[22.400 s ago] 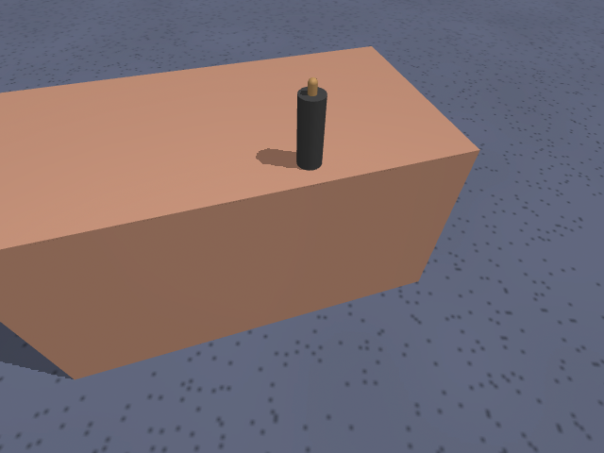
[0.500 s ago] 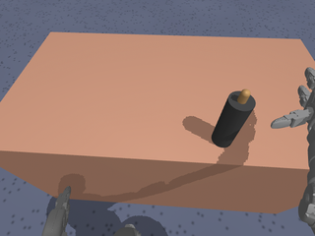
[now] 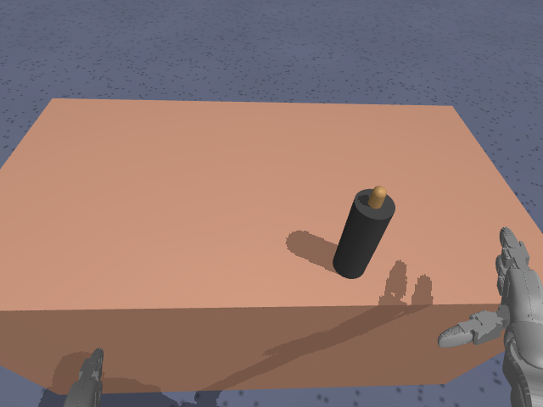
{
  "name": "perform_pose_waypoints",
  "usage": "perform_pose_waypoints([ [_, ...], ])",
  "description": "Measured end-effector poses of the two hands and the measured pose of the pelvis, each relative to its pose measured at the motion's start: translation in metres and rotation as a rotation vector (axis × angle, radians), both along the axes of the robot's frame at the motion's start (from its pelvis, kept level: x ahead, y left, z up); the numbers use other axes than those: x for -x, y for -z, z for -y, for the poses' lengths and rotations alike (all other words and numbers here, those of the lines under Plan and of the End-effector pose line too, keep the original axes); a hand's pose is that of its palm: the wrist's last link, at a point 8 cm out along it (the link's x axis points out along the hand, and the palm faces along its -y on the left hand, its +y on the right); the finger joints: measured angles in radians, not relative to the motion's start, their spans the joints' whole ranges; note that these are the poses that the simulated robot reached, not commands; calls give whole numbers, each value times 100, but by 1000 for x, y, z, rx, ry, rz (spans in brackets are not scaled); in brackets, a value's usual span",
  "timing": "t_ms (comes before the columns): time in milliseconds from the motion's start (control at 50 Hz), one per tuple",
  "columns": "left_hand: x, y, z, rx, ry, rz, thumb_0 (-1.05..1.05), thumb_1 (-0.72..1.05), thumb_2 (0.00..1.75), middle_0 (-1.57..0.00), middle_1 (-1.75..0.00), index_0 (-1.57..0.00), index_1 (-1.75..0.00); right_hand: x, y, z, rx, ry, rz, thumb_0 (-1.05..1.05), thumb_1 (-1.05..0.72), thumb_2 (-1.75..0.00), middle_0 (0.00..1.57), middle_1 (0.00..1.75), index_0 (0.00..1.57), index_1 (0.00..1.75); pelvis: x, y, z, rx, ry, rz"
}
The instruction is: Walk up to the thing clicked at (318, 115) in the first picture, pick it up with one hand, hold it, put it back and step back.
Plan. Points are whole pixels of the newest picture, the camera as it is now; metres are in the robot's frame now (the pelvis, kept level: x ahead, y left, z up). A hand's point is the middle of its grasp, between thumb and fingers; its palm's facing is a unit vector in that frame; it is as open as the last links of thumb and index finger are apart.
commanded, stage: sink last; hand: right
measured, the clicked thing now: (362, 231) +0.41 -0.17 +0.00
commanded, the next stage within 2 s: home in 0.66 s
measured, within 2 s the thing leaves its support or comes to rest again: neither
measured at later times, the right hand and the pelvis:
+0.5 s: hand (485, 384) +0.15 -0.26 +0.03, palm faces +0.36 +0.84 -0.40, open 17.6 cm; pelvis -0.02 +0.02 +0.01, yaw -2 degrees
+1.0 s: hand (465, 402) +0.14 -0.25 -0.01, palm faces +0.29 +0.88 -0.37, open 17.6 cm; pelvis -0.03 +0.02 +0.01, yaw -1 degrees
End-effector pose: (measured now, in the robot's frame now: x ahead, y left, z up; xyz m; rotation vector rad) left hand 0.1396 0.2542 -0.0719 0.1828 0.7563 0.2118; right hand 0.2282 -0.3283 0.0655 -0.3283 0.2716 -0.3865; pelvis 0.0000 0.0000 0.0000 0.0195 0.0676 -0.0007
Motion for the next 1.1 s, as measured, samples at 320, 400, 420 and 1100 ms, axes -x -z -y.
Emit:
perform_pose_waypoints([
  [320, -7, -6, -15, -43, 3, 45, -1, -49, 4, -6, -4, -5, -4, 121, 21, -41, -37, 67, -110, -1, 60, -4, 5, 6, 6, 6, 13, -5, -15, 20, 33, 86],
  [400, -4, -6, -17, -46, -1, 55, -1, -49, 3, -6, -4, -6, -4, 120, 15, -41, -15, 63, -82, -1, 59, -4, 6, 6, 6, 6, 19, -6, -18, 25, 38, 98],
  [420, -2, -6, -18, -47, -3, 58, -1, -49, 3, -6, -4, -6, -4, 119, 13, -40, -7, 62, -73, -1, 59, -4, 6, 6, 6, 6, 20, -6, -19, 25, 38, 102],
  [1100, -1, -1, 34, 62, 110, 58, 0, 19, 56, -15, -21, -15, -21, 123, 79, -68, -133, -32, -266, -1, 57, -4, 5, 5, 5, 5, 30, -13, -13, 27, 24, 120],
])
